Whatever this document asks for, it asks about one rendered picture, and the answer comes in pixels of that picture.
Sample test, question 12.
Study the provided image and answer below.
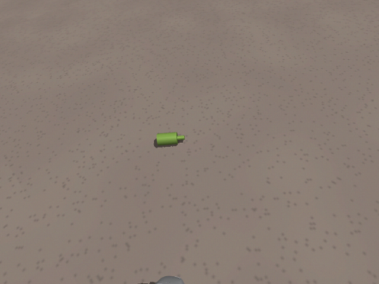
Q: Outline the bottle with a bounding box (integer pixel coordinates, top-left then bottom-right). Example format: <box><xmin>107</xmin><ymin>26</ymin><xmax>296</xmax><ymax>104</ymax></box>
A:
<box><xmin>157</xmin><ymin>132</ymin><xmax>185</xmax><ymax>146</ymax></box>

